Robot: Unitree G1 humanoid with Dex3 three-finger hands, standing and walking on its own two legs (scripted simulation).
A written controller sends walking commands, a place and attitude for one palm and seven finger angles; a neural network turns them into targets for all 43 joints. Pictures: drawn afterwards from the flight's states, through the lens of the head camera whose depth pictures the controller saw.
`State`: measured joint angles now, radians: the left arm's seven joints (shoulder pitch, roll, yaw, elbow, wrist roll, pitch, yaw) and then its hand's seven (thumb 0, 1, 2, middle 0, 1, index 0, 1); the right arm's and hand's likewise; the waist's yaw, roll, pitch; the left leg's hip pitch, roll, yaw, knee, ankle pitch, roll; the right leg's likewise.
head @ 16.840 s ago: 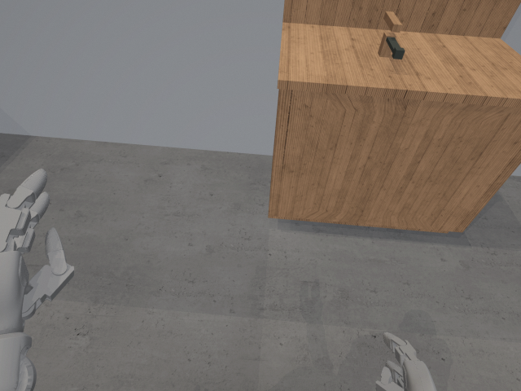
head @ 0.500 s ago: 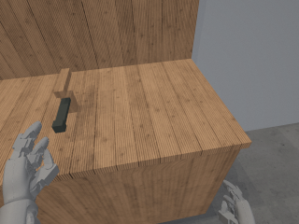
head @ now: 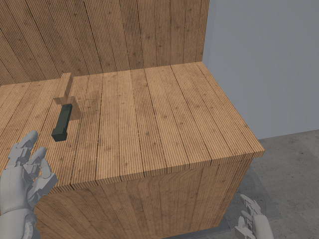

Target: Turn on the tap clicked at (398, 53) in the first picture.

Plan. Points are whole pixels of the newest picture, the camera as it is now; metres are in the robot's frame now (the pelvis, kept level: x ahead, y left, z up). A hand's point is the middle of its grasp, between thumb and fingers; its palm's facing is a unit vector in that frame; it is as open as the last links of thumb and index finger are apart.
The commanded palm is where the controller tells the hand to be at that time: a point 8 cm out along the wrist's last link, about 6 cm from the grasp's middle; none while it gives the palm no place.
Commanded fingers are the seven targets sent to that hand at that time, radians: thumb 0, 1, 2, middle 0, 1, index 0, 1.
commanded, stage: reach beside the lever's end, fingers flat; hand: left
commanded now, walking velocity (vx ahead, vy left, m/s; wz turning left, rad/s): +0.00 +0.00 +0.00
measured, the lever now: (59, 134) +0.33 +0.32 +0.09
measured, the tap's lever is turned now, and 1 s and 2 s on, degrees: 0 0 0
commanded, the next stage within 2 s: push the lever round in 1.96 s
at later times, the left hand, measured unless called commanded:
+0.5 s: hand (46, 166) +0.22 +0.28 +0.12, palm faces +0.50 -0.86 -0.11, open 7.5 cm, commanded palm +0.18 +0.33 +0.13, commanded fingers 0.00 0.90 0.90 -0.19 -0.25 -0.19 -0.25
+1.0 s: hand (43, 156) +0.25 +0.31 +0.11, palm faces +0.51 -0.85 -0.10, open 7.7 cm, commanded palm +0.21 +0.36 +0.11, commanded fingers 0.00 0.90 0.90 -0.16 -0.19 -0.16 -0.19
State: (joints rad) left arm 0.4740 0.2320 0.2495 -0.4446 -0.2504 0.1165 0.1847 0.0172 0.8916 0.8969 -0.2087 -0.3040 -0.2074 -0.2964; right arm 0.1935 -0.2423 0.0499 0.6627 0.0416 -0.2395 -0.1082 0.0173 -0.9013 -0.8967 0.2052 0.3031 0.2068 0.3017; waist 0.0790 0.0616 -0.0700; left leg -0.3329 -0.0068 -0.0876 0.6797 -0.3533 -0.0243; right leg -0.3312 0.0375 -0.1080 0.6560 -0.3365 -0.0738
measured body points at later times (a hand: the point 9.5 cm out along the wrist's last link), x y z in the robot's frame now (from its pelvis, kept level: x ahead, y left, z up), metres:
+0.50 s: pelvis +0.00 +0.02 +0.00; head -0.01 +0.00 +0.45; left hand +0.19 +0.32 +0.13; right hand +0.19 -0.21 -0.08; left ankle +0.01 +0.14 -0.72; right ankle +0.01 -0.07 -0.72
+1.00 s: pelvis -0.01 +0.03 +0.00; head +0.00 +0.02 +0.45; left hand +0.22 +0.36 +0.12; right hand +0.18 -0.20 -0.08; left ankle +0.01 +0.14 -0.72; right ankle +0.01 -0.07 -0.72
